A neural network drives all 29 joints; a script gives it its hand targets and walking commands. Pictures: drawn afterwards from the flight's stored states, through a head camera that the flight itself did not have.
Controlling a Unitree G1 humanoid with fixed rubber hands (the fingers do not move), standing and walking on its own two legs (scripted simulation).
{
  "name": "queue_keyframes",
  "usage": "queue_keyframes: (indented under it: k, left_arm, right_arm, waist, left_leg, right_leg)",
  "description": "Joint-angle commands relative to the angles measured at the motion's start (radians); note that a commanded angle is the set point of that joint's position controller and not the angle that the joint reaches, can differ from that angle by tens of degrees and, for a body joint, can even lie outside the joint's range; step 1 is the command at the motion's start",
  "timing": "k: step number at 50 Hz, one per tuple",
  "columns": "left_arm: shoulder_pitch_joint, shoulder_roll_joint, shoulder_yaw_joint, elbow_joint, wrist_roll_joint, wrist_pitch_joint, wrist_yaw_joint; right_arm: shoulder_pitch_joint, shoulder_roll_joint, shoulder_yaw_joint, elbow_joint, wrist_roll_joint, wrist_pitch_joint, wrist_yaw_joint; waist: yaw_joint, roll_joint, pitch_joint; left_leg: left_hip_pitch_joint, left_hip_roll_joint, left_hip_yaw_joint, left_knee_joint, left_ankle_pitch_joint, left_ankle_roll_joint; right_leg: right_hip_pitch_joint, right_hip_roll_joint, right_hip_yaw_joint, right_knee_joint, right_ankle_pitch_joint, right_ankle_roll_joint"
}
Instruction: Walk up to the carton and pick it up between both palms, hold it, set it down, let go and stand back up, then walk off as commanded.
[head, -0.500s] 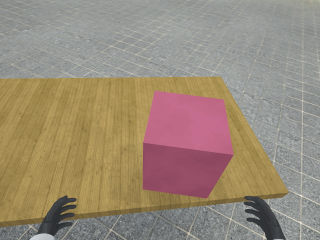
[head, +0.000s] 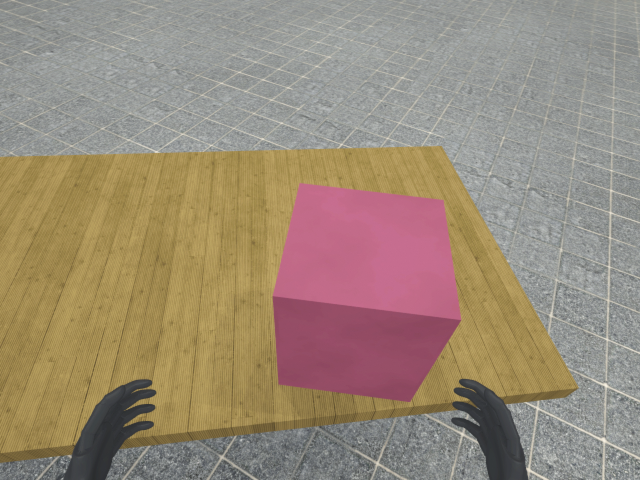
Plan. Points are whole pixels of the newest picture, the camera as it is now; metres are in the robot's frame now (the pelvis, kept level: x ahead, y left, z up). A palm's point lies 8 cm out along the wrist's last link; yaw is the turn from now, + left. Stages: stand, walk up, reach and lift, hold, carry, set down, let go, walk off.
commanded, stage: reach and lift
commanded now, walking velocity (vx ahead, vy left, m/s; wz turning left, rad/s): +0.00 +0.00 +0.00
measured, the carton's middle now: (356, 296) +0.39 -0.05 -0.02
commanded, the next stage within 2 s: none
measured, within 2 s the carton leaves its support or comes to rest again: neither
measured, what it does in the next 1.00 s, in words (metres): stands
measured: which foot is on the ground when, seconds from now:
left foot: down 0.00-1.00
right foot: down 0.00-1.00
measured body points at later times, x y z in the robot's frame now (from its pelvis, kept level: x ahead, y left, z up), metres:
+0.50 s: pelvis +0.02 -0.01 +0.00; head +0.05 +0.02 +0.45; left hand +0.24 +0.24 +0.01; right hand +0.23 -0.19 +0.01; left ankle +0.02 +0.08 -0.74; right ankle -0.02 -0.13 -0.74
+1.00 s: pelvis +0.01 +0.00 +0.00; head +0.04 +0.02 +0.45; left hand +0.31 +0.22 +0.05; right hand +0.29 -0.19 +0.04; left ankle +0.02 +0.08 -0.74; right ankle -0.02 -0.13 -0.74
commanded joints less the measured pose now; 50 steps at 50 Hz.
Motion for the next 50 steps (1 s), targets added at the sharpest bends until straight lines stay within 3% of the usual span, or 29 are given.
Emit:
queue_keyframes:
  k: [1, 3, 4, 5, 7, 8, 11, 14, 16, 18, 20, 22, 24, 25, 26, 29, 30, 31, 32, 33, 34, 37, 38, 40, 41, 45, 46, 49, 50]
  left_arm:
    - [-0.003, 0.164, 0.006, -0.217, -0.001, -0.049, -0.039]
    - [-0.058, 0.172, 0.010, -0.263, -0.004, -0.043, -0.027]
    - [0.003, 0.135, -0.023, -0.276, 0.001, -0.037, -0.031]
    - [-0.056, 0.156, -0.011, -0.255, -0.015, -0.033, -0.032]
    - [-0.106, 0.159, -0.036, -0.244, -0.026, -0.007, -0.022]
    - [-0.018, 0.129, -0.031, -0.258, -0.019, 0.015, -0.023]
    - [-0.067, 0.139, -0.021, -0.280, -0.021, 0.062, -0.030]
    - [-0.051, 0.156, -0.010, -0.364, -0.022, 0.093, -0.032]
    - [-0.173, 0.181, 0.006, -0.375, -0.027, 0.109, -0.024]
    - [-0.122, 0.165, 0.006, -0.449, -0.021, 0.130, -0.016]
    - [-0.104, 0.170, 0.018, -0.471, -0.022, 0.153, -0.018]
    - [-0.062, 0.174, 0.053, -0.456, -0.006, 0.183, -0.030]
    - [-0.139, 0.184, 0.075, -0.405, -0.011, 0.233, -0.036]
    - [-0.204, 0.191, 0.075, -0.417, -0.007, 0.249, -0.037]
    - [-0.185, 0.185, 0.087, -0.427, -0.010, 0.268, -0.033]
    - [-0.282, 0.193, 0.089, -0.511, -0.016, 0.288, -0.016]
    - [-0.308, 0.203, 0.094, -0.566, -0.027, 0.294, -0.008]
    - [-0.329, 0.215, 0.093, -0.576, -0.034, 0.296, 0.002]
    - [-0.342, 0.202, 0.087, -0.578, -0.044, 0.312, 0.006]
    - [-0.326, 0.203, 0.099, -0.584, -0.029, 0.317, 0.012]
    - [-0.381, 0.200, 0.081, -0.560, -0.037, 0.325, 0.016]
    - [-0.380, 0.179, 0.098, -0.491, -0.019, 0.382, 0.011]
    - [-0.372, 0.183, 0.119, -0.473, -0.009, 0.404, -0.002]
    - [-0.493, 0.186, 0.100, -0.445, -0.015, 0.447, -0.002]
    - [-0.465, 0.184, 0.129, -0.447, 0.007, 0.460, -0.001]
    - [-0.575, 0.170, 0.140, -0.495, 0.001, 0.508, 0.010]
    - [-0.615, 0.195, 0.149, -0.545, 0.002, 0.514, 0.018]
    - [-0.624, 0.156, 0.155, -0.548, 0.025, 0.546, 0.029]
    - [-0.627, 0.163, 0.152, -0.530, 0.020, 0.555, 0.027]
  right_arm:
    - [0.063, 0.065, 0.027, -0.216, 0.087, -0.020, -0.034]
    - [-0.015, 0.040, 0.004, -0.229, 0.099, -0.011, -0.040]
    - [0.047, 0.034, -0.008, -0.240, 0.093, -0.016, -0.037]
    - [-0.016, 0.043, -0.009, -0.261, 0.088, -0.005, -0.043]
    - [-0.083, 0.018, -0.038, -0.284, 0.085, 0.015, -0.048]
    - [-0.001, 0.030, -0.015, -0.293, 0.086, 0.011, -0.048]
    - [-0.033, 0.010, -0.002, -0.345, 0.090, 0.045, -0.056]
    - [0.007, -0.007, 0.001, -0.367, 0.085, 0.068, -0.060]
    - [-0.089, -0.023, -0.010, -0.359, 0.082, 0.105, -0.060]
    - [-0.035, -0.008, 0.004, -0.383, 0.084, 0.116, -0.063]
    - [-0.033, -0.019, -0.016, -0.408, 0.092, 0.124, -0.070]
    - [-0.012, -0.021, -0.001, -0.430, 0.085, 0.130, -0.080]
    - [-0.075, -0.024, 0.015, -0.427, 0.078, 0.159, -0.095]
    - [-0.115, -0.027, 0.001, -0.422, 0.073, 0.182, -0.097]
    - [-0.100, -0.035, -0.003, -0.444, 0.057, 0.196, -0.097]
    - [-0.177, -0.066, -0.024, -0.465, 0.064, 0.229, -0.094]
    - [-0.198, -0.074, -0.039, -0.525, 0.069, 0.234, -0.098]
    - [-0.214, -0.067, -0.033, -0.523, 0.071, 0.244, -0.096]
    - [-0.245, -0.082, -0.057, -0.545, 0.069, 0.261, -0.093]
    - [-0.225, -0.071, -0.035, -0.537, 0.073, 0.271, -0.093]
    - [-0.285, -0.077, -0.065, -0.516, 0.062, 0.291, -0.089]
    - [-0.272, -0.073, -0.063, -0.473, 0.085, 0.354, -0.095]
    - [-0.274, -0.071, -0.047, -0.479, 0.094, 0.361, -0.102]
    - [-0.362, -0.090, -0.084, -0.462, 0.093, 0.410, -0.107]
    - [-0.352, -0.100, -0.070, -0.467, 0.104, 0.421, -0.111]
    - [-0.452, -0.129, -0.095, -0.492, 0.112, 0.458, -0.114]
    - [-0.477, -0.137, -0.099, -0.528, 0.115, 0.463, -0.117]
    - [-0.515, -0.139, -0.101, -0.503, 0.134, 0.483, -0.106]
    - [-0.516, -0.155, -0.106, -0.517, 0.132, 0.492, -0.107]
  waist:
    - [0.066, 0.135, -0.058]
    - [0.072, 0.175, -0.094]
    - [0.056, 0.190, -0.086]
    - [0.056, 0.150, -0.088]
    - [0.051, 0.171, -0.114]
    - [0.059, 0.152, -0.098]
    - [0.076, 0.149, -0.083]
    - [0.064, 0.156, -0.114]
    - [0.061, 0.173, -0.173]
    - [0.040, 0.185, -0.168]
    - [0.058, 0.189, -0.170]
    - [0.066, 0.150, -0.164]
    - [0.067, 0.120, -0.165]
    - [0.046, 0.137, -0.163]
    - [0.052, 0.118, -0.168]
    - [0.037, 0.163, -0.228]
    - [0.028, 0.150, -0.264]
    - [0.037, 0.171, -0.271]
    - [0.029, 0.150, -0.256]
    - [0.049, 0.170, -0.251]
    - [0.017, 0.172, -0.249]
    - [0.008, 0.153, -0.220]
    - [0.023, 0.128, -0.223]
    - [-0.006, 0.143, -0.263]
    - [0.015, 0.145, -0.230]
    - [0.000, 0.144, -0.314]
    - [0.009, 0.167, -0.338]
    - [0.019, 0.179, -0.319]
    - [0.011, 0.166, -0.326]
  left_leg:
    - [0.233, 0.050, -0.120, -0.036, 0.104, -0.082]
    - [0.219, 0.051, -0.122, -0.031, 0.103, -0.091]
    - [0.250, 0.057, -0.140, -0.040, 0.112, -0.099]
    - [0.215, 0.052, -0.134, -0.035, 0.100, -0.086]
    - [0.207, 0.066, -0.152, -0.042, 0.034, -0.087]
    - [0.209, 0.063, -0.142, -0.053, 0.068, -0.082]
    - [0.216, 0.052, -0.127, -0.052, 0.124, -0.084]
    - [0.260, 0.054, -0.129, -0.039, 0.219, -0.094]
    - [0.244, 0.050, -0.115, -0.026, 0.240, -0.097]
    - [0.279, 0.057, -0.125, -0.020, 0.312, -0.107]
    - [0.311, 0.046, -0.116, -0.005, 0.398, -0.114]
    - [0.313, 0.034, -0.105, -0.008, 0.415, -0.106]
    - [0.295, 0.015, -0.086, -0.010, 0.386, -0.095]
    - [0.283, 0.022, -0.086, -0.021, 0.355, -0.092]
    - [0.291, 0.024, -0.091, -0.027, 0.362, -0.087]
    - [0.305, 0.031, -0.089, -0.018, 0.400, -0.104]
    - [0.320, 0.037, -0.098, -0.018, 0.412, -0.105]
    - [0.318, 0.034, -0.092, -0.009, 0.422, -0.106]
    - [0.313, 0.037, -0.099, -0.019, 0.408, -0.105]
    - [0.328, 0.039, -0.096, -0.021, 0.427, -0.107]
    - [0.307, 0.043, -0.098, -0.022, 0.397, -0.108]
    - [0.326, 0.040, -0.098, -0.033, 0.406, -0.101]
    - [0.346, 0.031, -0.093, -0.032, 0.398, -0.095]
    - [0.317, 0.038, -0.103, -0.030, 0.365, -0.094]
    - [0.327, 0.029, -0.095, -0.035, 0.387, -0.098]
    - [0.366, 0.033, -0.100, -0.020, 0.437, -0.106]
    - [0.377, 0.029, -0.094, -0.016, 0.482, -0.109]
    - [0.396, 0.035, -0.098, -0.004, 0.551, -0.119]
    - [0.405, 0.037, -0.099, -0.013, 0.507, -0.114]
  right_leg:
    - [-0.101, -0.001, 0.045, -0.084, -0.008, -0.080]
    - [-0.093, 0.005, 0.047, -0.066, -0.019, -0.081]
    - [-0.096, 0.014, 0.035, -0.069, 0.008, -0.090]
    - [-0.109, 0.008, 0.043, -0.066, -0.018, -0.081]
    - [-0.128, 0.008, 0.036, -0.057, -0.051, -0.081]
    - [-0.085, 0.011, 0.035, -0.059, -0.012, -0.076]
    - [-0.087, 0.013, 0.040, -0.067, 0.010, -0.070]
    - [-0.078, 0.017, 0.039, -0.069, 0.091, -0.064]
    - [-0.087, 0.011, 0.040, -0.057, 0.081, -0.056]
    - [-0.065, 0.019, 0.035, -0.061, 0.151, -0.062]
    - [-0.061, 0.018, 0.042, -0.072, 0.206, -0.059]
    - [-0.027, 0.014, 0.050, -0.073, 0.259, -0.044]
    - [-0.034, -0.002, 0.057, -0.079, 0.289, -0.020]
    - [-0.042, -0.001, 0.049, -0.077, 0.264, -0.023]
    - [-0.039, 0.000, 0.048, -0.084, 0.270, -0.020]
    - [-0.055, 0.006, 0.038, -0.068, 0.266, -0.023]
    - [-0.051, 0.013, 0.030, -0.065, 0.274, -0.022]
    - [-0.054, 0.010, 0.039, -0.064, 0.275, -0.025]
    - [-0.054, 0.014, 0.030, -0.064, 0.264, -0.027]
    - [-0.060, 0.011, 0.036, -0.075, 0.254, -0.026]
    - [-0.068, 0.011, 0.027, -0.069, 0.231, -0.031]
    - [-0.051, 0.008, 0.028, -0.080, 0.279, -0.021]
    - [-0.040, 0.004, 0.035, -0.094, 0.278, -0.013]
    - [-0.054, 0.004, 0.035, -0.086, 0.248, -0.019]
    - [-0.034, 0.007, 0.030, -0.087, 0.263, -0.013]
    - [-0.056, 0.021, 0.012, -0.082, 0.272, -0.015]
    - [-0.061, 0.023, 0.012, -0.074, 0.306, -0.010]
    - [-0.090, 0.034, -0.002, -0.073, 0.312, -0.013]
    - [-0.088, 0.034, -0.004, -0.083, 0.293, -0.014]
